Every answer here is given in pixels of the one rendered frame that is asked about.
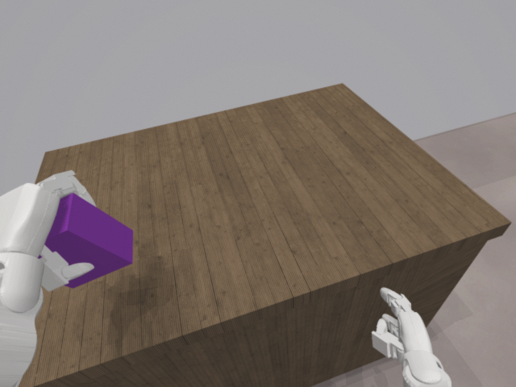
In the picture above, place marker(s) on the left robot forearm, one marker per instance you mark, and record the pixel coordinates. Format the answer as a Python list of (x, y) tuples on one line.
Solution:
[(21, 299)]

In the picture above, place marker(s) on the table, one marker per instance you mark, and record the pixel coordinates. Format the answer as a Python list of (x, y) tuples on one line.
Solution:
[(262, 236)]

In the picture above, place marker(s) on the robot right hand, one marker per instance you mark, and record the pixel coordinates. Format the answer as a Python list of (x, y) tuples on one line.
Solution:
[(407, 333)]

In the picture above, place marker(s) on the sponge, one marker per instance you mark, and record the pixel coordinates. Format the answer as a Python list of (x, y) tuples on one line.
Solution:
[(81, 233)]

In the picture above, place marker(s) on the right robot forearm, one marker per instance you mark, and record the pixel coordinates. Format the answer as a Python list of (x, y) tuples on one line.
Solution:
[(423, 369)]

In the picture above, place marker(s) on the robot left hand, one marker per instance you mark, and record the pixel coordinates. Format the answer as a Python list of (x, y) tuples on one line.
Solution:
[(26, 217)]

